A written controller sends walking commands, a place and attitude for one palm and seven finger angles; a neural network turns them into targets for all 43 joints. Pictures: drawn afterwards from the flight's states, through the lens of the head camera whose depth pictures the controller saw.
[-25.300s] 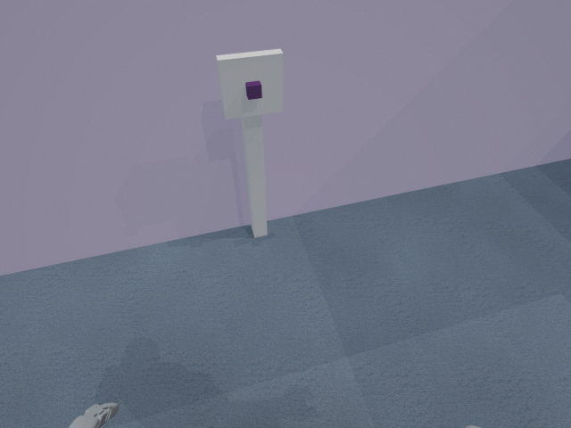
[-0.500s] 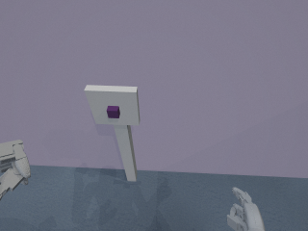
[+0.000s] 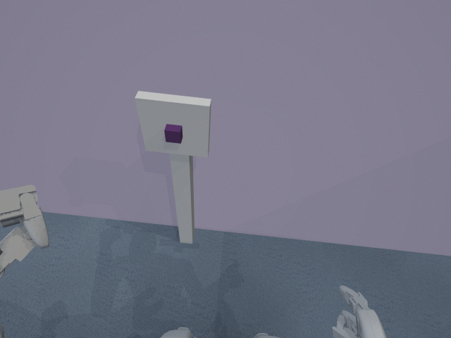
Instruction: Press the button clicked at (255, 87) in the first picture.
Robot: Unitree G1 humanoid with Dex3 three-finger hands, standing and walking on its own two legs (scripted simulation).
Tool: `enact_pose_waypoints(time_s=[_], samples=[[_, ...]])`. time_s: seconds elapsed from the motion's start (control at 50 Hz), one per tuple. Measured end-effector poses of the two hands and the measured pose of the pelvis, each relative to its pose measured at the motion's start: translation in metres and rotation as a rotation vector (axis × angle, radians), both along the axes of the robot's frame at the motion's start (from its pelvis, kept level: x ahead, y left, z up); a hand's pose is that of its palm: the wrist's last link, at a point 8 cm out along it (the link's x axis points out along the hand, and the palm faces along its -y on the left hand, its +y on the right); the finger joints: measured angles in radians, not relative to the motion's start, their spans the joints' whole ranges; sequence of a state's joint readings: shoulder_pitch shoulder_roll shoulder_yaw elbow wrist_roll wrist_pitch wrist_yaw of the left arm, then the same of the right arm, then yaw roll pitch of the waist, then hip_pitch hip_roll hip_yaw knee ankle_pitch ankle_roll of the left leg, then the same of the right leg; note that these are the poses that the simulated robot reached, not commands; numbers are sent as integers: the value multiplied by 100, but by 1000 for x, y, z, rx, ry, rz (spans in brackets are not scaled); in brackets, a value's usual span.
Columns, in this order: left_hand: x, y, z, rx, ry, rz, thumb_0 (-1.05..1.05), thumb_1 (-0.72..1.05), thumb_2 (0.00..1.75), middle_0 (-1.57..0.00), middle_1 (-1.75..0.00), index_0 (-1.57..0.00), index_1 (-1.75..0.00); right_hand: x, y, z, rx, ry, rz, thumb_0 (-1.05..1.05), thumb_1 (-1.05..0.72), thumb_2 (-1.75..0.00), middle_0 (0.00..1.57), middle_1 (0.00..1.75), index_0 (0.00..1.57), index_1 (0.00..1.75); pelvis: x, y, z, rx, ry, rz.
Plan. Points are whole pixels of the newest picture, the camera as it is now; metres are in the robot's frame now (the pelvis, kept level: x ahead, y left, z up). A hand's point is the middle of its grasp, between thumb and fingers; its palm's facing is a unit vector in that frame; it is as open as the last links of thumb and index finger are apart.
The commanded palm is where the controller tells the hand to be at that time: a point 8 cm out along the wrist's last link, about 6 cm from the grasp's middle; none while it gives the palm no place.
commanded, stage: step back with the hand held close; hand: left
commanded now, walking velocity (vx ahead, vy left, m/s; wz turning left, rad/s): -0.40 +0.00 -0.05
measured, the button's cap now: (174, 133) +0.59 +0.15 -0.01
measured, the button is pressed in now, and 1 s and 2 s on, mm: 0 0 0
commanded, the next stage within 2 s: stop stepping back and stand still in 0.34 s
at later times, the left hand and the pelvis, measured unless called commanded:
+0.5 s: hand (36, 318) +0.12 +0.19 +0.20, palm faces +0.17 -0.87 -0.46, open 3.1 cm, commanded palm +0.07 +0.25 +0.20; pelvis -0.10 -0.02 +0.01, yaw -7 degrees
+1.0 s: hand out of the picture +0.10 +0.24 +0.21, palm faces +0.13 -0.86 -0.49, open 3.1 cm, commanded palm +0.06 +0.30 +0.20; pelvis -0.11 +0.04 +0.03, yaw -10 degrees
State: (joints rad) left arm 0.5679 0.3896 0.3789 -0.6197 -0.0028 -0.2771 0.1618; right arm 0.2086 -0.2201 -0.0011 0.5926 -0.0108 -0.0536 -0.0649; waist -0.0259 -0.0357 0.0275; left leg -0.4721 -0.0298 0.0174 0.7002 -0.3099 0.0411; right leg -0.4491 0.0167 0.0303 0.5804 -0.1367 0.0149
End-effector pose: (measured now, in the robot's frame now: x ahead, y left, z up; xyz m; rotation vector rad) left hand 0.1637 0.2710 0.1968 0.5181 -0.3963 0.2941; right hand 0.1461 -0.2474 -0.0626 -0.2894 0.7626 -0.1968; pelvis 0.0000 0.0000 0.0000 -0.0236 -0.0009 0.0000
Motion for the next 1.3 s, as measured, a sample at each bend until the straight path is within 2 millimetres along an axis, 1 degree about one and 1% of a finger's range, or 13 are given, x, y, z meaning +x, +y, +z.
enact_pose_waypoints(time_s=[0.08, 0.2, 0.34, 0.46, 0.58, 0.66, 0.72, 0.78, 0.84, 0.96, 1.04, 1.16, 1.3], samples=[[-10, 13, -6, 34, 41, 10, 1, 89, 90, -131, -150, -131, -150, -11, 6, 4, -24, -14, -13, 1, -90, -90, 21, 30, 20, 30, -12, 6, 0, -36, 5, 3], [-32, 21, 9, 0, 24, 53, 1, 89, 90, -131, -150, -131, -150, -27, 23, 16, 13, -17, 12, 1, -90, -90, 20, 30, 20, 30, -23, 2, 15, -68, 60, -28], [-45, -15, 4, -22, 33, -72, 1, 89, 90, -130, -150, -131, -150, -44, 22, 12, 55, -63, 61, 1, -90, -90, 21, 30, 20, 30, -66, -12, 11, -18, 102, -108], [-66, -38, 11, 29, 29, -215, 1, 89, 90, -130, -150, -131, -150, -93, -1, 10, 48, -56, -41, 1, -90, -90, 21, 30, 20, 30, -97, -17, 8, -40, 33, -123], [-92, -15, 10, 32, -3, -167, 1, 88, 90, -131, -149, -131, -150, -141, -27, 12, -36, -68, -161, 1, -90, -90, 21, 30, 20, 30, -92, -7, 1, -41, -31, -110], [-91, 16, -9, -43, -33, -65, 1, 88, 90, -131, -150, -132, -150, -160, -32, 3, -95, -24, -217, 1, -90, -90, 20, 30, 20, 30, -80, 9, -5, -52, -46, -118], [-73, 37, -27, -129, -45, -15, 1, 88, 90, -131, -150, -132, -150, -164, -19, 1, -120, 20, -219, 1, -90, -90, 20, 30, 20, 30, -79, 21, -8, -39, -44, -100], [-55, 40, -30, -169, -9, -28, 1, 89, 90, -131, -150, -132, -150, -160, 7, 10, -94, -3, -174, 2, -91, -90, 20, 30, 20, 30, -94, 30, 0, -35, -38, -121], [-54, 25, -9, -119, -5, -136, 2, 89, 90, -131, -150, -131, -150, -155, 39, 24, -27, -56, -122, 2, -91, -90, 20, 30, 20, 30, -107, 34, 13, -45, -24, -142], [-85, 8, 36, 36, 12, -295, 1, 89, 90, -130, -150, -131, -150, -145, 75, 40, 68, -139, -78, 1, -90, -90, 21, 30, 20, 30, -109, 41, 28, -57, 2, -178], [-98, 29, 27, 81, 118, -165, 1, 89, 90, -130, -149, -131, -150, -139, 75, 29, 90, -129, -70, 1, -90, -90, 21, 30, 21, 30, -116, 44, 23, -10, 10, -172], [-110, 59, -3, -68, 129, 0, 1, 89, 90, -130, -150, -131, -150, -151, 59, 8, 33, -17, -69, 1, -90, -90, 21, 30, 20, 30, -119, 53, 15, -6, -13, -153], [-96, 55, -15, -157, 61, -36, 1, 89, 90, -131, -150, -131, -150, -155, 55, 12, -33, -38, -102, 1, -90, -90, 21, 30, 20, 30, -114, 66, 10, 9, -31, -128]])
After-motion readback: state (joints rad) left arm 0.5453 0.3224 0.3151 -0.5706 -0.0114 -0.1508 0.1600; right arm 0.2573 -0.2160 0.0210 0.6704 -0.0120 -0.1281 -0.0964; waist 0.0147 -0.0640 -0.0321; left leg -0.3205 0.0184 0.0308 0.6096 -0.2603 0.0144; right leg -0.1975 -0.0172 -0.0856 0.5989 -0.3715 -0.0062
